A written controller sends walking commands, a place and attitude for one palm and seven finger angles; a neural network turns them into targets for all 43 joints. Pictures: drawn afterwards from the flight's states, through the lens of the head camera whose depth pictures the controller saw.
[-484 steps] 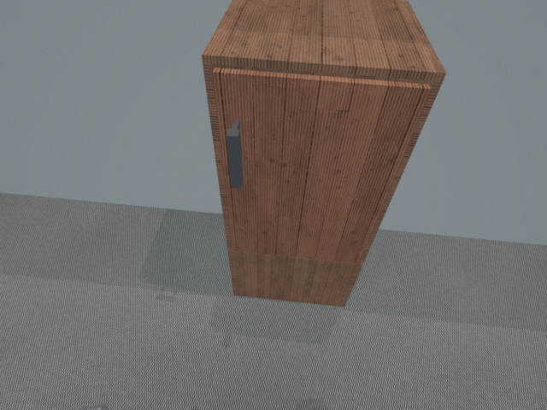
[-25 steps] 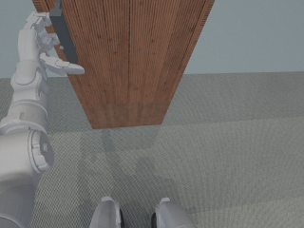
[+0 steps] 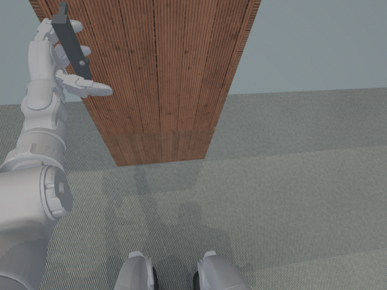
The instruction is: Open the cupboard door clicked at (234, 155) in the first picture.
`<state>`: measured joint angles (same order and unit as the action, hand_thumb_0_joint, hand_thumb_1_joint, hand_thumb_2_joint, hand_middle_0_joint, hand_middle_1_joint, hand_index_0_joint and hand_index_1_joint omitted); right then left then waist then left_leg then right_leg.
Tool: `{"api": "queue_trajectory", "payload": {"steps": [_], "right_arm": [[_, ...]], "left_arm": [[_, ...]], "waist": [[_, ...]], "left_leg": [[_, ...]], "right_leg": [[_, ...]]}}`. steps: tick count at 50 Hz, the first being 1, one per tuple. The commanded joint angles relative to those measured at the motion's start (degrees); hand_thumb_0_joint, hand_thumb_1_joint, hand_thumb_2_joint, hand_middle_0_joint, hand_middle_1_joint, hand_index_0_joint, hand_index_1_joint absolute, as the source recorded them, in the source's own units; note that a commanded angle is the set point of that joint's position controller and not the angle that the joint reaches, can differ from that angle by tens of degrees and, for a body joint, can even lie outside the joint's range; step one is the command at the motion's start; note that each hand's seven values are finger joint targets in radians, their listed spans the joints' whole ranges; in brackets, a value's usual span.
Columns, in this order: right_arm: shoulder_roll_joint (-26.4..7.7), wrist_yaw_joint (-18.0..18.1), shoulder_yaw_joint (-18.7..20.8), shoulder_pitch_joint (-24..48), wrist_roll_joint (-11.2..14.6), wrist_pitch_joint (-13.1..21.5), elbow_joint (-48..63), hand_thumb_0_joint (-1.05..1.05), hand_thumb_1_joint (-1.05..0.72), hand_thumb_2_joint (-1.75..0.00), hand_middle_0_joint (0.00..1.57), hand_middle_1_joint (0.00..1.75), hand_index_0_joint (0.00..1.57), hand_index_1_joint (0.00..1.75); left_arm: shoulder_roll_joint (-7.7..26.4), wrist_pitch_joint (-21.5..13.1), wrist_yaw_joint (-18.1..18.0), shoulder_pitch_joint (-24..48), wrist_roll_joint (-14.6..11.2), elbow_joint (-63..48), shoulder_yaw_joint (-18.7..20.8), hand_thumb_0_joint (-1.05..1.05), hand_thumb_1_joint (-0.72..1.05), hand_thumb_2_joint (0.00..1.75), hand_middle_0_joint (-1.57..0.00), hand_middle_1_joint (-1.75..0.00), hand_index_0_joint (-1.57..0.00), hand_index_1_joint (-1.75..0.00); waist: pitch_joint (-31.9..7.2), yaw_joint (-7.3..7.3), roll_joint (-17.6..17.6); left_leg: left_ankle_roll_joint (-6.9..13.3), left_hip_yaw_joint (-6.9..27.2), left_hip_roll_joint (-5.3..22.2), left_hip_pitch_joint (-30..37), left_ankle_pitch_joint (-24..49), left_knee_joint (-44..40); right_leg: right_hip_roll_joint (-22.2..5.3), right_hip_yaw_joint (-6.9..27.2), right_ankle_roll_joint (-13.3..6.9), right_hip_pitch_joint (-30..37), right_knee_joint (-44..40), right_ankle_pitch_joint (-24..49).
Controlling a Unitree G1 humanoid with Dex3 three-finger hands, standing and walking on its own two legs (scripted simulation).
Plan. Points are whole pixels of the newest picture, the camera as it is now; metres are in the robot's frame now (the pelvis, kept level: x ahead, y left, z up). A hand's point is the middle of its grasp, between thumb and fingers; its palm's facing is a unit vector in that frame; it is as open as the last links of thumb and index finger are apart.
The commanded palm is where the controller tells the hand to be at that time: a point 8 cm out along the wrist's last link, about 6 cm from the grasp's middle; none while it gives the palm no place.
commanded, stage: slide the fingers in behind the handle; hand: left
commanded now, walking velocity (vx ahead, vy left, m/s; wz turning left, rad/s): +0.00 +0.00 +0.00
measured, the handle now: (75, 45) +0.60 +0.17 +0.09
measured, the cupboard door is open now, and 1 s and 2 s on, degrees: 0 0 40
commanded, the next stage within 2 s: close the thumb around the handle in 0.16 s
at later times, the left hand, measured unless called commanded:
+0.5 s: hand (84, 61) +0.55 +0.15 +0.10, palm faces +0.03 -1.00 -0.01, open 12.4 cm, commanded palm +0.53 +0.19 +0.09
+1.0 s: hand (84, 63) +0.54 +0.15 +0.10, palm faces +0.03 -1.00 -0.01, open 5.8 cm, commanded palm +0.53 +0.19 +0.09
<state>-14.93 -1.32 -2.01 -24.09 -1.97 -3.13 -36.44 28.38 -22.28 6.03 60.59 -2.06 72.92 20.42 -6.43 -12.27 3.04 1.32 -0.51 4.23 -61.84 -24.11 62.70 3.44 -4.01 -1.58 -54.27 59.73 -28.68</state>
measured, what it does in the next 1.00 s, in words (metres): stands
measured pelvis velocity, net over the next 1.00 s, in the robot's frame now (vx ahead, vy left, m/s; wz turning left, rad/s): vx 0.00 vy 0.00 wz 0.00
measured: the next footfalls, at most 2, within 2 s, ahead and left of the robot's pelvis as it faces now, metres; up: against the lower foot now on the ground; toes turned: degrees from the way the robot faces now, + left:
none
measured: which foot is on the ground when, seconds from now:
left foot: down 0.00-1.00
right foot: down 0.00-1.00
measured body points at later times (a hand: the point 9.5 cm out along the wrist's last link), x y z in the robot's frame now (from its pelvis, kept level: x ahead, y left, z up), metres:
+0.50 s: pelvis +0.01 +0.00 +0.00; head +0.14 +0.02 +0.43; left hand +0.54 +0.21 +0.10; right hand -0.02 -0.26 -0.11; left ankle +0.04 +0.11 -0.66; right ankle -0.01 -0.11 -0.66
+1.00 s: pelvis +0.00 +0.00 +0.00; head +0.14 +0.02 +0.43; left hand +0.54 +0.21 +0.10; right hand -0.01 -0.26 -0.11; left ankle +0.04 +0.11 -0.66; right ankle -0.01 -0.11 -0.66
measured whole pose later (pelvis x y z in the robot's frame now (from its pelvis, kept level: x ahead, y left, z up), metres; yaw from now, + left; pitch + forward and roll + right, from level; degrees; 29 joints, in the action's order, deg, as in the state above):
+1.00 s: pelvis +0.00 +0.00 +0.00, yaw +0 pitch +23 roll -4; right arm -15.0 -1.2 -1.7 -23.9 -2.0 -3.7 -36.9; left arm 26.2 -22.1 5.8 60.2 -2.5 72.5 19.3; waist -6.9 -11.7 3.0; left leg 1.6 -0.5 3.8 -61.2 -24.3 62.2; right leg 3.1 -3.9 -1.2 -53.4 59.1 -28.8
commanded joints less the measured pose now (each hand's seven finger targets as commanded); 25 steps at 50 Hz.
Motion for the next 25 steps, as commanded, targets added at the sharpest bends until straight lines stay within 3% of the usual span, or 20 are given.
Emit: {"api": "queue_trajectory", "payload": {"steps": [1,4,6,7,9,10,13,15,22,24,25], "right_arm": [[-10.78,0.56,3.83,-11.24,0.10,0.77,0.85,0.00,-0.90,-0.90,0.20,0.30,0.20,0.30],[-10.93,0.80,3.66,-11.36,0.26,0.57,0.75,0.00,-0.90,-0.90,0.20,0.30,0.20,0.30],[-10.83,0.78,3.78,-11.57,-0.08,0.87,0.78,0.00,-0.90,-0.90,0.20,0.30,0.20,0.30],[-10.86,0.69,3.86,-11.51,-0.15,0.94,0.79,0.00,-0.90,-0.90,0.20,0.30,0.20,0.30],[-10.67,0.50,3.77,-11.51,-0.16,0.93,0.90,0.00,-0.90,-0.90,0.20,0.30,0.20,0.30],[-10.81,0.54,3.85,-11.57,-0.23,0.83,0.88,0.00,-0.90,-0.90,0.20,0.30,0.20,0.30],[-10.72,0.33,3.80,-11.50,-0.07,0.55,1.20,0.00,-0.90,-0.90,0.20,0.30,0.20,0.30],[-10.83,0.49,3.91,-11.74,0.05,0.30,1.16,0.00,-0.90,-0.90,0.20,0.30,0.20,0.30],[-10.67,0.22,4.10,-11.67,-0.11,0.40,0.68,0.00,-0.90,-0.90,0.20,0.30,0.20,0.30],[-10.85,0.24,4.21,-11.80,-0.09,0.22,0.95,0.00,-0.90,-0.90,0.20,0.30,0.20,0.30],[-10.60,0.13,4.24,-11.59,-0.16,0.22,1.11,0.00,-0.90,-0.90,0.20,0.30,0.20,0.30]], "left_arm": [[10.35,-3.52,1.18,28.20,-1.31,-11.24,-0.18,0.00,-0.50,0.30,-0.30,-1.20,-0.30,-1.20],[11.05,-2.01,1.14,29.69,-0.79,-10.39,-0.70,0.00,-0.50,0.30,-0.30,-1.20,-0.30,-1.20],[11.23,-2.70,0.62,32.04,-0.90,-13.36,-0.27,0.00,-0.50,0.30,-0.30,-1.20,-0.30,-1.20],[12.54,-3.18,0.33,31.26,-0.78,-14.14,1.00,0.00,-0.50,0.30,-0.30,-1.20,-0.30,-1.20],[11.08,-3.25,0.27,29.06,-0.70,-13.08,0.15,0.00,-0.50,0.30,-0.30,-1.20,-0.30,-1.20],[12.90,-3.30,0.10,28.66,-0.56,-13.23,1.58,0.00,-0.50,0.30,-0.30,-1.20,-0.30,-1.20],[11.58,-2.80,0.22,27.63,-0.27,-13.04,0.44,0.00,-0.50,0.30,-0.30,-1.20,-0.30,-1.20],[12.91,-2.53,0.22,27.76,-0.19,-12.95,1.28,0.00,-0.39,0.35,-0.31,-1.21,-0.31,-1.21],[8.90,-3.28,0.24,28.82,-0.92,-13.89,-1.22,0.00,0.00,0.52,-0.34,-1.25,-0.34,-1.25],[10.53,-3.19,0.08,26.26,-0.89,-13.45,0.50,0.00,0.12,0.56,-0.34,-1.27,-0.34,-1.27],[9.14,-3.40,0.06,26.81,-0.89,-14.87,-0.60,0.00,0.17,0.59,-0.35,-1.27,-0.35,-1.27]], "waist": [[-27.70,-2.00,4.41],[-26.63,-2.37,4.96],[-28.86,-2.16,7.16],[-30.82,-1.28,7.97],[-30.51,-1.34,6.24],[-30.40,-0.99,6.30],[-29.70,-1.09,5.88],[-29.31,-1.15,5.08],[-28.92,-1.89,6.84],[-29.46,-0.66,5.87],[-30.14,-0.89,6.60]], "left_leg": [[1.22,4.09,-2.26,28.83,17.56,-4.22],[1.22,4.07,-2.21,27.11,16.39,-4.16],[1.23,4.21,-2.22,29.26,17.82,-3.87],[0.97,4.37,-2.13,30.39,18.85,-3.86],[1.00,4.22,-2.27,29.78,19.71,-3.85],[1.09,3.87,-2.22,29.06,20.05,-3.64],[1.08,3.65,-2.35,28.69,20.02,-3.90],[1.13,3.63,-2.36,28.18,19.93,-4.12],[0.78,4.40,-2.02,31.89,21.35,-4.30],[0.68,4.25,-2.16,31.30,21.93,-4.57],[0.71,4.17,-2.17,32.00,22.61,-4.60]], "right_leg": [[1.03,2.57,0.80,3.67,-9.01,18.47],[0.82,2.66,0.92,2.99,-9.05,17.65],[0.83,2.77,0.73,2.53,-8.69,18.05],[0.85,2.62,0.61,3.08,-8.41,18.52],[0.95,2.50,0.72,3.97,-8.38,19.70],[0.88,2.75,0.80,4.92,-8.34,20.66],[0.96,2.63,0.88,5.07,-8.51,21.13],[1.01,2.78,0.87,6.21,-8.71,21.68],[1.09,2.15,0.71,2.68,-8.66,20.80],[1.08,2.17,0.60,4.48,-8.55,21.64],[1.02,2.14,0.64,4.51,-8.49,22.28]]}}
